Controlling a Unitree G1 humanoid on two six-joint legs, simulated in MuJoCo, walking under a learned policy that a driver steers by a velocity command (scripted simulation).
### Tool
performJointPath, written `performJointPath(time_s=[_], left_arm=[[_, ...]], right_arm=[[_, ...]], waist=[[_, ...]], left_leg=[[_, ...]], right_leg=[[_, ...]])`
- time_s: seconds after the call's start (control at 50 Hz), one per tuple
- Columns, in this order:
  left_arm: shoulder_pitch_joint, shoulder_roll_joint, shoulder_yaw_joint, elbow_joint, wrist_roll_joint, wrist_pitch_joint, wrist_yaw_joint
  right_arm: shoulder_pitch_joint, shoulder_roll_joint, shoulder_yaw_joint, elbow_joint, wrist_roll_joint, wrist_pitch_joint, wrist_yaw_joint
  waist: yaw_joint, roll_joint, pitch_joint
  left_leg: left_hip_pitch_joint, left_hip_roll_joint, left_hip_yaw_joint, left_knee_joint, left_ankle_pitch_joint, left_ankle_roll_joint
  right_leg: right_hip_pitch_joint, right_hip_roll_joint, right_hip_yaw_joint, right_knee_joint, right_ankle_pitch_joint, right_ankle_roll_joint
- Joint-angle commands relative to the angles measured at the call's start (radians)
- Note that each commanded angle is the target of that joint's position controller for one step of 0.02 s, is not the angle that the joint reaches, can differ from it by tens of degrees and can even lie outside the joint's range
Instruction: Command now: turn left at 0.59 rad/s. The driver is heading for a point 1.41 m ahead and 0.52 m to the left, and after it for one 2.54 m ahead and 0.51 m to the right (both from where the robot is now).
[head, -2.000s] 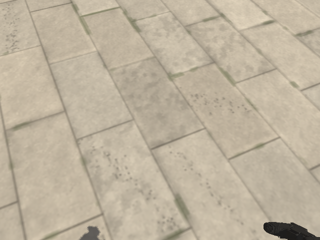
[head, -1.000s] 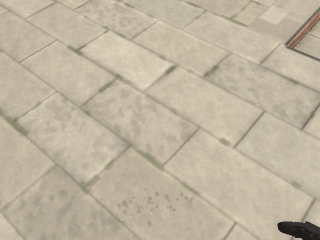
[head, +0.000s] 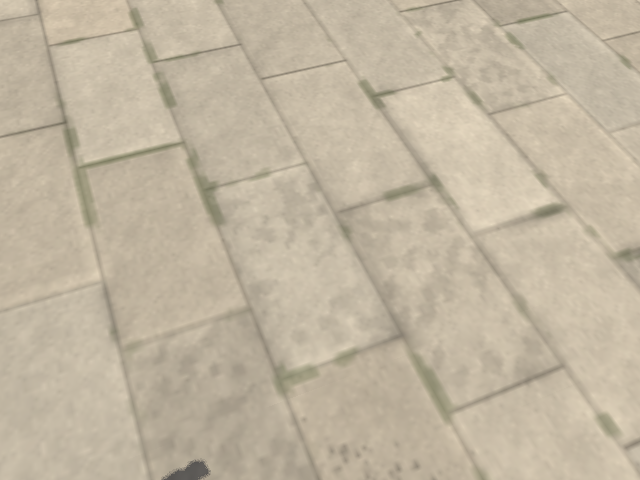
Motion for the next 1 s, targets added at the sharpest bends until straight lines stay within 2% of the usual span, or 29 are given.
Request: performJointPath(time_s=[0.02, 0.04, 0.06, 0.12, 0.2, 0.28, 0.36, 0.4, 0.42, 0.44, 0.46, 0.48, 0.5, 0.52, 0.54, 0.58, 0.62, 0.66, 0.7, 0.76, 0.8, 0.82, 0.84, 0.86, 0.88, 0.9, 0.92, 0.94, 1.0], left_arm=[[-0.089, 0.109, 0.024, -0.114, -0.005, -0.017, 0.008], [-0.066, 0.106, 0.027, -0.092, -0.001, -0.012, 0.017], [-0.055, 0.118, 0.032, -0.087, 0.007, -0.007, 0.023], [-0.014, 0.091, 0.027, -0.072, 0.002, -0.009, 0.015], [-0.060, 0.062, 0.012, -0.084, -0.001, -0.014, 0.010], [-0.077, 0.067, 0.011, -0.092, -0.009, -0.024, -0.004], [-0.055, 0.074, 0.016, -0.094, -0.018, -0.040, -0.019], [0.003, 0.074, 0.022, -0.076, -0.016, -0.048, -0.025], [0.029, 0.116, 0.034, -0.072, -0.005, -0.047, -0.021], [0.001, 0.200, 0.048, -0.088, 0.015, -0.038, -0.013], [0.008, 0.188, 0.048, -0.088, 0.042, -0.037, -0.018], [-0.030, 0.139, 0.032, -0.106, 0.033, -0.040, -0.015], [-0.073, 0.100, 0.021, -0.113, 0.021, -0.037, -0.009], [-0.098, 0.082, 0.014, -0.120, 0.007, -0.034, -0.004], [-0.100, 0.076, 0.009, -0.121, -0.002, -0.031, 0.001], [-0.071, 0.085, 0.008, -0.114, 0.006, -0.019, 0.010], [-0.026, 0.104, 0.015, -0.103, 0.011, -0.009, 0.017], [0.011, 0.133, 0.027, -0.094, 0.003, -0.004, 0.016], [0.018, 0.163, 0.036, -0.087, -0.011, -0.008, 0.007], [0.015, 0.173, 0.035, -0.074, -0.030, -0.022, -0.016], [-0.005, 0.153, 0.024, -0.060, -0.048, -0.029, -0.032], [0.008, 0.105, 0.007, -0.047, -0.041, -0.036, -0.039], [-0.012, 0.021, -0.023, -0.055, -0.018, -0.046, -0.050], [-0.063, -0.008, -0.034, -0.128, 0.003, -0.065, -0.056], [-0.122, 0.093, -0.007, -0.142, -0.033, -0.079, -0.049], [-0.107, 0.127, 0.005, -0.135, -0.054, -0.084, -0.054], [-0.081, 0.126, 0.007, -0.110, -0.047, -0.087, -0.056], [-0.068, 0.125, 0.010, -0.094, -0.028, -0.090, -0.055], [-0.048, 0.087, 0.001, -0.066, -0.015, -0.093, -0.063]], right_arm=[[0.085, -0.208, -0.053, -0.053, -0.024, -0.048, -0.006], [0.032, -0.187, -0.049, -0.055, -0.006, -0.050, -0.013], [-0.007, -0.164, -0.039, -0.060, 0.012, -0.045, -0.019], [-0.021, -0.160, -0.032, -0.063, 0.003, -0.034, -0.033], [-0.001, -0.178, -0.039, -0.055, 0.009, -0.028, -0.046], [-0.009, -0.194, -0.045, -0.061, 0.007, -0.019, -0.041], [-0.026, -0.194, -0.046, -0.064, 0.017, -0.012, -0.033], [-0.056, -0.182, -0.042, -0.070, 0.031, -0.005, -0.038], [-0.033, -0.150, -0.033, -0.072, 0.029, -0.005, -0.042], [0.020, -0.096, -0.019, -0.079, 0.021, -0.009, -0.039], [0.010, -0.166, -0.042, -0.085, 0.020, -0.020, -0.040], [0.035, -0.229, -0.066, -0.063, 0.014, -0.022, -0.039], [0.050, -0.227, -0.072, -0.038, 0.019, -0.015, -0.038], [0.067, -0.199, -0.069, -0.019, 0.020, -0.002, -0.042], [0.067, -0.174, -0.062, -0.017, 0.021, 0.007, -0.040], [0.030, -0.131, -0.047, -0.037, 0.030, 0.009, -0.034], [-0.022, -0.109, -0.036, -0.064, 0.030, 0.006, -0.031], [-0.043, -0.095, -0.024, -0.080, 0.025, 0.004, -0.020], [-0.055, -0.082, -0.013, -0.093, 0.021, -0.003, -0.008], [-0.006, -0.091, -0.013, -0.071, 0.021, -0.018, 0.003], [0.106, -0.073, -0.012, -0.013, 0.020, -0.032, 0.007], [0.190, -0.079, -0.016, 0.026, 0.022, -0.037, 0.003], [0.295, -0.117, -0.026, 0.050, 0.021, -0.045, -0.005], [0.318, -0.268, -0.051, 0.025, 0.011, -0.054, -0.010], [0.313, -0.245, -0.050, 0.019, 0.002, -0.080, -0.003], [0.263, -0.187, -0.028, 0.019, 0.003, -0.099, -0.002], [0.224, -0.146, -0.015, 0.019, 0.005, -0.110, -0.002], [0.187, -0.131, -0.006, 0.016, 0.006, -0.112, -0.003], [0.184, -0.120, 0.002, 0.024, -0.004, -0.118, -0.014]], waist=[[-0.066, 0.204, -0.158], [-0.039, 0.150, -0.137], [-0.022, 0.157, -0.125], [0.000, 0.168, -0.151], [-0.026, 0.175, -0.142], [-0.038, 0.196, -0.124], [-0.032, 0.210, -0.131], [0.012, 0.196, -0.137], [0.007, 0.140, -0.161], [-0.052, -0.121, -0.155], [-0.029, -0.241, -0.123], [-0.041, -0.145, -0.108], [-0.056, -0.101, -0.091], [-0.059, -0.085, -0.073], [-0.048, -0.089, -0.059], [-0.023, -0.107, -0.053], [0.014, -0.129, -0.072], [0.042, -0.134, -0.104], [0.051, -0.153, -0.092], [0.023, -0.145, -0.063], [-0.043, -0.104, -0.056], [-0.077, -0.059, -0.075], [-0.117, 0.081, -0.113], [-0.107, 0.338, -0.096], [-0.148, 0.236, -0.052], [-0.111, 0.217, 0.024], [-0.089, 0.201, 0.058], [-0.071, 0.189, 0.067], [-0.051, 0.148, 0.040]], left_leg=[[0.300, 0.339, -0.408, -0.217, 0.613, 0.277], [0.271, 0.280, -0.355, -0.215, 0.533, 0.221], [0.242, 0.256, -0.332, -0.217, 0.520, 0.196], [0.191, 0.213, -0.309, -0.225, 0.509, 0.196], [0.200, 0.197, -0.361, -0.220, 0.364, 0.192], [0.141, 0.189, -0.446, -0.216, 0.261, 0.196], [0.157, 0.173, -0.535, -0.181, 0.319, 0.182], [0.120, 0.125, -0.527, -0.133, 0.300, 0.133], [0.035, 0.080, -0.486, -0.064, 0.159, 0.082], [-0.138, -0.058, -0.306, 0.140, -0.163, 0.013], [-0.254, -0.110, -0.186, 0.369, -0.373, -0.040], [-0.262, -0.048, -0.188, 0.536, -0.317, -0.072], [-0.263, -0.035, -0.173, 0.594, -0.251, -0.089], [-0.275, -0.030, -0.159, 0.640, -0.196, -0.109], [-0.295, -0.024, -0.147, 0.672, -0.155, -0.126], [-0.296, -0.010, -0.088, 0.612, -0.109, -0.143], [-0.306, 0.015, -0.064, 0.509, -0.109, -0.153], [-0.267, 0.046, -0.033, 0.396, -0.109, -0.142], [-0.189, 0.055, 0.001, 0.286, -0.138, -0.113], [-0.024, 0.031, 0.044, 0.102, -0.139, -0.050], [0.173, 0.003, 0.078, -0.118, 0.014, -0.002], [0.330, -0.015, 0.072, -0.170, 0.015, 0.013], [0.496, 0.119, -0.127, -0.223, -0.007, 0.043], [0.565, 0.373, -0.568, -0.310, -0.114, 0.196], [0.452, 0.434, -0.679, -0.385, -0.232, 0.300], [0.416, 0.394, -0.599, -0.402, -0.305, 0.276], [0.386, 0.340, -0.508, -0.411, -0.284, 0.238], [0.369, 0.302, -0.436, -0.421, -0.189, 0.208], [0.340, 0.244, -0.278, -0.444, 0.123, 0.176]], right_leg=[[-0.320, 0.064, 0.124, 0.385, -0.109, 0.000], [-0.317, 0.055, 0.132, 0.351, -0.027, -0.003], [-0.304, 0.054, 0.136, 0.323, 0.027, 0.000], [-0.223, 0.093, 0.121, 0.296, 0.121, 0.015], [-0.191, 0.114, 0.137, 0.079, 0.154, 0.024], [-0.092, 0.141, 0.147, -0.066, 0.125, 0.014], [0.001, 0.162, 0.151, -0.226, 0.123, -0.010], [0.142, 0.154, 0.132, -0.446, 0.285, -0.035], [0.266, 0.049, 0.197, -0.483, 0.372, -0.073], [0.356, -0.164, 0.408, -0.503, 0.560, -0.185], [0.294, -0.301, 0.574, -0.540, 0.665, -0.338], [0.265, -0.297, 0.514, -0.534, 0.646, -0.352], [0.245, -0.226, 0.411, -0.521, 0.596, -0.304], [0.247, -0.168, 0.331, -0.512, 0.554, -0.266], [0.250, -0.151, 0.286, -0.510, 0.573, -0.261], [0.266, -0.118, 0.205, -0.520, 0.589, -0.265], [0.340, -0.139, 0.190, -0.516, 0.611, -0.282], [0.360, -0.160, 0.187, -0.553, 0.377, -0.283], [0.305, -0.170, 0.190, -0.597, 0.180, -0.278], [0.205, -0.175, 0.177, -0.614, 0.082, -0.269], [0.116, -0.151, 0.133, -0.551, 0.052, -0.240], [0.029, -0.114, 0.088, -0.464, 0.054, -0.203], [-0.107, -0.040, -0.007, -0.215, 0.034, -0.127], [-0.425, 0.088, -0.057, 0.096, -0.125, -0.051], [-0.495, 0.060, 0.071, 0.252, -0.130, -0.058], [-0.530, 0.020, 0.100, 0.281, -0.019, -0.077], [-0.526, 0.001, 0.101, 0.271, 0.084, -0.086], [-0.512, -0.006, 0.100, 0.240, 0.169, -0.083], [-0.440, -0.001, 0.077, 0.175, 0.358, -0.053]])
